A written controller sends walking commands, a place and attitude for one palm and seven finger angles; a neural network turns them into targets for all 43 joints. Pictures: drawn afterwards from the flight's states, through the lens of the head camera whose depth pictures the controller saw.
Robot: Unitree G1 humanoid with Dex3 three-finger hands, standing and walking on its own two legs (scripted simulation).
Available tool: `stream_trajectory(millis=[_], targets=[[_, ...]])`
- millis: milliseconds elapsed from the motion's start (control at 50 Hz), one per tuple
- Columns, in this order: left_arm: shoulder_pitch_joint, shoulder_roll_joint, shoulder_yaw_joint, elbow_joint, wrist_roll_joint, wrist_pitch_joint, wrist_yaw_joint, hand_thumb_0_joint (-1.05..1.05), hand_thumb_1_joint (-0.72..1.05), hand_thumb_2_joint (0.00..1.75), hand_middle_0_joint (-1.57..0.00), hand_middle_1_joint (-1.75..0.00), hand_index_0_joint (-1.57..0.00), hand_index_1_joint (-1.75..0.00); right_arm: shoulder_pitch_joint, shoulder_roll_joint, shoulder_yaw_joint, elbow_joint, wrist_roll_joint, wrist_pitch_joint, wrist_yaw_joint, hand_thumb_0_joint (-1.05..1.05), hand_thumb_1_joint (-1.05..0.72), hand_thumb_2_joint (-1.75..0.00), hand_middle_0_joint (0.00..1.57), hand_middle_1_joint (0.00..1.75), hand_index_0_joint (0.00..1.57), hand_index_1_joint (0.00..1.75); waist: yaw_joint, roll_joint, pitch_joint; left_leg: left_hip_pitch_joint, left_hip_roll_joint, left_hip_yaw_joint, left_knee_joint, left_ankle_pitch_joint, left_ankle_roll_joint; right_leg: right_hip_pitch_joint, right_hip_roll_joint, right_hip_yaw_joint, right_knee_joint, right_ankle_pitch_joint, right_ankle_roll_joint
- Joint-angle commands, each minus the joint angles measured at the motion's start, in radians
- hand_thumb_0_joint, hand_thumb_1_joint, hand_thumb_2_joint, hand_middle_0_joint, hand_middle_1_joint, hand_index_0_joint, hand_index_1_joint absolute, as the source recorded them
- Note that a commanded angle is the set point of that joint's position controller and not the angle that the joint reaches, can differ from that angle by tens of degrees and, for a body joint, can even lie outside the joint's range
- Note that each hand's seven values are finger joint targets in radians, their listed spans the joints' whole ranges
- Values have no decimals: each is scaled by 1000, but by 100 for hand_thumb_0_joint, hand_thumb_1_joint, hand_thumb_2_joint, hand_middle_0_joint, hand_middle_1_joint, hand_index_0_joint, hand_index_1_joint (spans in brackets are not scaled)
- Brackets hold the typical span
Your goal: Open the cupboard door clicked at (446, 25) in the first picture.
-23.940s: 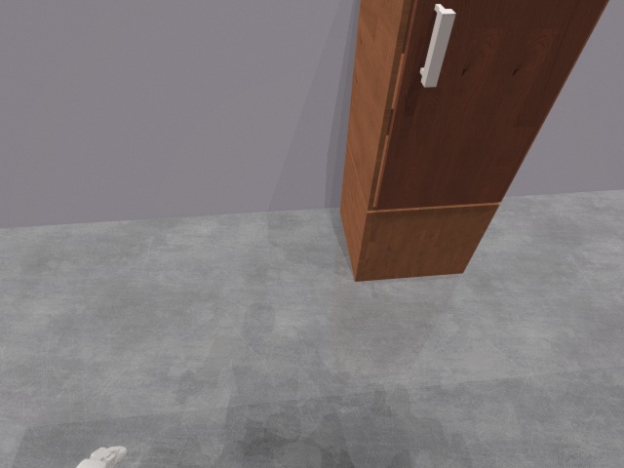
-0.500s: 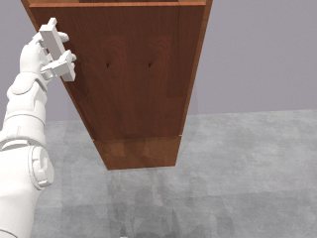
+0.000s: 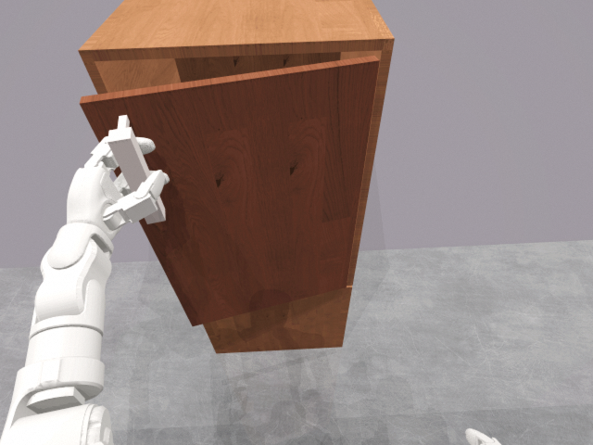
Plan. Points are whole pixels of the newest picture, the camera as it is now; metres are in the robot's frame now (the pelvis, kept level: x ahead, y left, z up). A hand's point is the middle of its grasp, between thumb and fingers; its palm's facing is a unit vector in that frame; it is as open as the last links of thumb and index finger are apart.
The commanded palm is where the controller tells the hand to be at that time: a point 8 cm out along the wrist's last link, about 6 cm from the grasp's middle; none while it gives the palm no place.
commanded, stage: pull the door open along its arc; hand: left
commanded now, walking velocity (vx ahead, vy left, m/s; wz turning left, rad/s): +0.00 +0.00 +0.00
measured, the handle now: (140, 170) +0.44 +0.22 +0.16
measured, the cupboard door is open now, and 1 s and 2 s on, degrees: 13 43 47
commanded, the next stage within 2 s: open thumb and fingers to let go in 0.48 s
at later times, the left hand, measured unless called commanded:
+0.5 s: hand (231, 286) +0.25 +0.07 +0.17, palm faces +0.36 -0.93 +0.04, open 7.0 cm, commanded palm +0.19 +0.10 +0.16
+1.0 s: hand (231, 278) +0.26 +0.07 +0.17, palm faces +0.40 -0.92 +0.03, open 10.6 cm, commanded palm +0.21 +0.10 +0.16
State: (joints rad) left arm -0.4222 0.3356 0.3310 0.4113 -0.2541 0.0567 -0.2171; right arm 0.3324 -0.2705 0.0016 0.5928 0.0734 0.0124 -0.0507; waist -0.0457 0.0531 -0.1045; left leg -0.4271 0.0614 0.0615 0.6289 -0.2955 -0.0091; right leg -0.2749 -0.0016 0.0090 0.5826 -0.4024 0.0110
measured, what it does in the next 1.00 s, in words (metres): stands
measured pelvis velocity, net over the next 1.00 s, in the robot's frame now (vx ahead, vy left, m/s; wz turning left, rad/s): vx -0.03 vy -0.03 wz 0.09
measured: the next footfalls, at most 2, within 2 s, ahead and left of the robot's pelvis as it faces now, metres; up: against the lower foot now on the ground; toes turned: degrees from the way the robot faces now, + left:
none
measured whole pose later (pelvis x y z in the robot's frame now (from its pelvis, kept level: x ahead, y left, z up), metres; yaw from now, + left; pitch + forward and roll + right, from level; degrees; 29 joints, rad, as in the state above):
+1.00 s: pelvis -0.03 -0.03 +0.01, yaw +5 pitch -6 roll +0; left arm -0.03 -0.10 -0.19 -0.23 -0.01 0.33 0.48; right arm 0.11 -0.20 0.03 0.68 -0.03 0.08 -0.02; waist 0.04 0.08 -0.01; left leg -0.21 0.04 -0.03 0.52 -0.21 -0.04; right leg -0.04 0.00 -0.08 0.51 -0.37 -0.03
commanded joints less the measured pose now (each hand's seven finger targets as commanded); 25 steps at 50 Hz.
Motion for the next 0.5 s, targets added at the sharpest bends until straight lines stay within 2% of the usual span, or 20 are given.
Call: stream_trajectory(millis=[0, 20, 40, 80, 100, 120, 140, 160, 180, 200, 240, 260, 280, 300, 340, 360, 420, 440, 480], targets=[[-132, -4, 40, -455, -25, 34, 282, 0, 90, 90, -40, -135, -40, -135, -171, -72, -33, -151, -11, -95, 16, 0, -90, -90, 20, 30, 20, 30, 102, -39, -234, 282, -49, -31, -37, 413, 25, 8, 49, -95, -45, 539, -15], [-77, -39, 13, -521, -3, 54, 341, 0, 90, 90, -40, -135, -40, -135, -192, -69, -31, -149, -18, -96, 23, 0, -90, -90, 20, 30, 20, 30, 109, -35, -239, 293, -44, -31, -42, 432, 22, 23, 45, -95, -41, 544, -18], [-42, -65, -21, -551, 26, 72, 400, 0, 90, 90, -40, -135, -40, -135, -212, -68, -29, -141, -28, -93, 23, 0, -90, -90, 20, 30, 20, 30, 102, -82, -221, 291, -43, -34, -41, 426, 26, 35, 43, -95, -47, 539, -14], [-43, -135, -89, -674, 79, 119, 503, 0, 90, 90, -40, -135, -40, -135, -258, -53, -21, -142, -43, -80, 29, 0, -90, -90, 20, 30, 20, 30, 98, -55, -224, 313, -42, -31, -54, 423, 20, 49, 30, -88, -51, 539, -16], [-17, -189, -146, -713, 110, 148, 548, 0, 90, 90, -40, -135, -40, -135, -277, -43, -16, -141, -50, -69, 32, 0, -90, -90, 20, 30, 20, 30, 101, -30, -223, 327, -41, -33, -58, 425, 15, 53, 27, -88, -50, 525, -21], [-13, -224, -189, -749, 141, 181, 594, 0, 90, 90, -40, -135, -40, -135, -292, -39, -12, -141, -59, -58, 34, 0, -90, -90, 20, 30, 20, 30, 94, -29, -205, 333, -40, -38, -61, 423, 15, 52, 23, -89, -56, 521, -22], [7, -228, -204, -752, 173, 213, 638, 0, 90, 90, -40, -135, -40, -135, -302, -40, -12, -133, -69, -45, 34, 0, -90, -90, 20, 30, 20, 30, 88, -80, -186, 329, -39, -45, -63, 405, 17, 64, 21, -87, -70, 509, -21], [31, -254, -239, -788, 196, 243, 668, 0, 90, 90, -40, -135, -40, -135, -325, -33, -8, -137, -73, -29, 36, 0, -90, -90, 20, 30, 20, 30, 88, -76, -180, 333, -41, -44, -72, 392, 16, 72, 14, -84, -81, 502, -23], [37, -300, -299, -804, 214, 265, 678, 0, 90, 90, -40, -135, -40, -135, -340, -28, -5, -137, -78, -16, 36, 0, -90, -90, 20, 30, 20, 30, 74, -86, -157, 341, -43, -44, -73, 389, 18, 70, 11, -82, -91, 509, -24], [42, -322, -330, -820, 227, 280, 682, 0, 90, 90, -40, -135, -40, -135, -345, -24, -3, -135, -81, -2, 36, 0, -90, -90, 20, 30, 20, 30, 71, -88, -149, 350, -45, -47, -78, 383, 18, 74, 10, -82, -100, 505, -27], [66, -335, -373, -853, 245, 288, 675, 0, 90, 90, -40, -135, -40, -135, -363, -19, -1, -132, -85, 21, 31, 0, -90, -90, 20, 30, 20, 30, 68, -127, -119, 364, -46, -51, -78, 379, 22, 86, 5, -71, -127, 529, -27], [89, -369, -412, -907, 246, 283, 669, 0, 90, 90, -40, -135, -40, -135, -380, -9, 1, -149, -87, 24, 31, 0, -90, -90, 20, 30, 20, 30, 72, -107, -133, 377, -48, -48, -80, 386, 23, 96, 0, -68, -124, 552, -26], [134, -393, -440, -928, 250, 278, 663, 0, 90, 90, -40, -135, -40, -135, -383, 0, 3, -150, -90, 30, 34, 0, -90, -90, 20, 30, 20, 30, 75, -115, -132, 383, -50, -49, -79, 401, 22, 107, -1, -71, -119, 582, -26], [184, -422, -470, -950, 248, 276, 655, 0, 90, 90, -40, -135, -40, -135, -392, 7, 7, -158, -90, 34, 39, 0, -90, -90, 20, 30, 20, 30, 79, -93, -117, 384, -51, -51, -78, 403, 21, 103, -3, -71, -120, 597, -25], [254, -427, -494, -981, 251, 269, 643, 0, 90, 90, -40, -135, -40, -135, -406, 12, 11, -160, -92, 45, 44, 0, -90, -90, 20, 30, 20, 30, 85, -114, -94, 378, -50, -58, -75, 392, 22, 101, -2, -72, -131, 590, -26], [265, -432, -510, -1022, 251, 263, 643, 0, 90, 90, -40, -135, -40, -135, -417, 14, 11, -169, -92, 45, 48, 0, -90, -90, 20, 30, 20, 30, 82, -103, -84, 373, -50, -56, -78, 381, 21, 99, -7, -70, -130, 586, -24], [393, -455, -549, -1071, 268, 264, 650, 0, 90, 90, -40, -135, -40, -135, -433, 26, 16, -182, -96, 49, 61, 0, -90, -90, 20, 30, 20, 30, 96, -88, -75, 362, -55, -55, -71, 363, 20, 99, -12, -65, -132, 586, -22], [430, -450, -556, -1083, 276, 264, 652, 0, 90, 90, -40, -135, -40, -135, -435, 29, 17, -180, -95, 49, 66, 0, -90, -90, 20, 30, 20, 30, 101, -105, -63, 358, -55, -60, -69, 361, 20, 97, -11, -66, -139, 578, -24], [373, -446, -554, -1089, 267, 258, 669, 0, 90, 90, -40, -135, -40, -135, -453, 30, 23, -177, -95, 47, 64, 0, -90, -90, 20, 30, 20, 30, 95, -112, -54, 353, -59, -61, -68, 334, 21, 89, -11, -63, -143, 540, -24]])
